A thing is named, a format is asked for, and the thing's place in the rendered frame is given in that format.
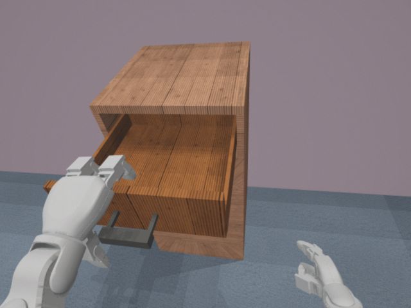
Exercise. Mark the cabinet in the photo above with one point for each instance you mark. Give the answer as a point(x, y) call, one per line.
point(208, 79)

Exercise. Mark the right robot forearm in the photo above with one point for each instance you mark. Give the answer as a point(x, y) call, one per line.
point(335, 295)

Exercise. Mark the drawer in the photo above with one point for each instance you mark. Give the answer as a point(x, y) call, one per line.
point(185, 168)

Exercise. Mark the left robot forearm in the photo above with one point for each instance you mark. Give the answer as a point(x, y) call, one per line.
point(44, 276)

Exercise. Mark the robot right hand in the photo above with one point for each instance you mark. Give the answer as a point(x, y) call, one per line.
point(312, 279)

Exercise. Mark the handle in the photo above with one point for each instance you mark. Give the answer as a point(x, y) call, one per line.
point(127, 237)

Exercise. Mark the robot left hand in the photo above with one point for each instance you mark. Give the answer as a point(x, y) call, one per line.
point(78, 201)

